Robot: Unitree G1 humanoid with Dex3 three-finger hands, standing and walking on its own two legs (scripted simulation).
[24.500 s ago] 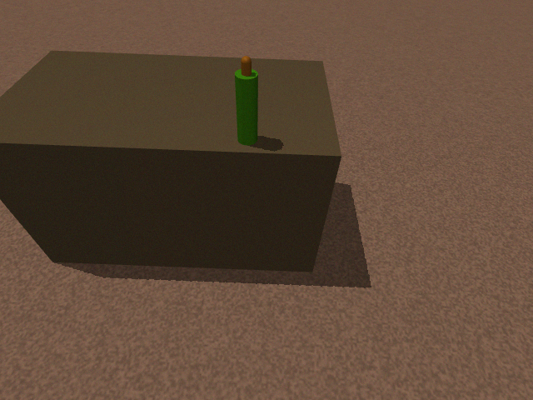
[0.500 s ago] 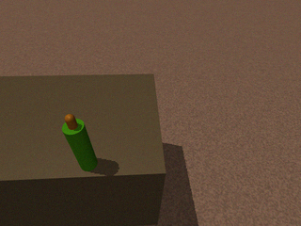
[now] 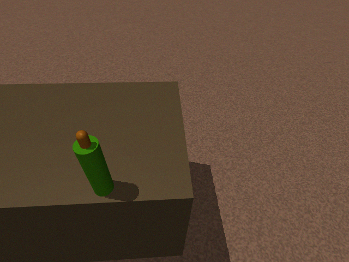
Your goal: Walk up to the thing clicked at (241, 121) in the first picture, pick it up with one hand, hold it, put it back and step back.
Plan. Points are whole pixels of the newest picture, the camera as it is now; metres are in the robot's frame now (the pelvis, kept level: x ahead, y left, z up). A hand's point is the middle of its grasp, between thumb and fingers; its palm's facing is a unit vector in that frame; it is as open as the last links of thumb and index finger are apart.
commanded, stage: home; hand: left
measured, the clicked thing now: (94, 164) +0.37 +0.22 -0.01
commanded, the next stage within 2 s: stand in 0.84 s
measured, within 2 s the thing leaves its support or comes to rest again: neither
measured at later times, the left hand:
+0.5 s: hand out of the picture +0.08 +0.25 -0.16, palm faces -0.05 -0.94 -0.35, open 17.5 cm
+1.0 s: hand out of the picture +0.08 +0.26 -0.16, palm faces -0.04 -0.94 -0.35, open 17.3 cm
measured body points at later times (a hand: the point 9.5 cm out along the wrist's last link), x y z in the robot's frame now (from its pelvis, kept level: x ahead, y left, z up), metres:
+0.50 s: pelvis +0.02 +0.00 +0.00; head +0.02 +0.00 +0.45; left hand +0.08 +0.30 -0.13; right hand +0.09 -0.30 -0.13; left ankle +0.04 +0.12 -0.75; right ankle -0.02 -0.14 -0.75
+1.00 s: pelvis +0.02 +0.00 +0.00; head +0.02 +0.00 +0.45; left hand +0.09 +0.30 -0.13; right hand +0.09 -0.30 -0.13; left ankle +0.04 +0.12 -0.75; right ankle -0.02 -0.14 -0.75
